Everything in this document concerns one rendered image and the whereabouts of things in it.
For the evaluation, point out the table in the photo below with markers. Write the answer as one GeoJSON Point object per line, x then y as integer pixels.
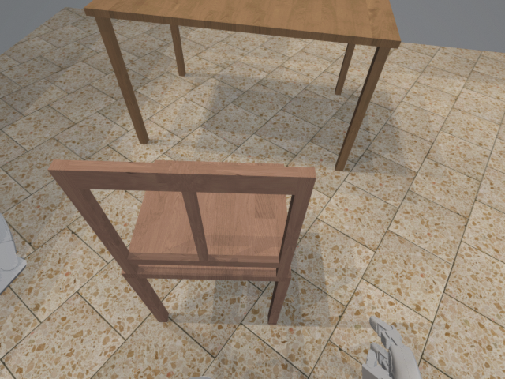
{"type": "Point", "coordinates": [362, 22]}

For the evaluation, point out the chair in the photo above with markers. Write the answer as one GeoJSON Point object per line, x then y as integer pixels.
{"type": "Point", "coordinates": [198, 220]}

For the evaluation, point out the right robot hand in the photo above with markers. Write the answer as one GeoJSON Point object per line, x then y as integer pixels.
{"type": "Point", "coordinates": [397, 363]}

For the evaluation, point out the left robot hand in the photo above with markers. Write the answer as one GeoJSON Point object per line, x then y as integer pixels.
{"type": "Point", "coordinates": [10, 264]}

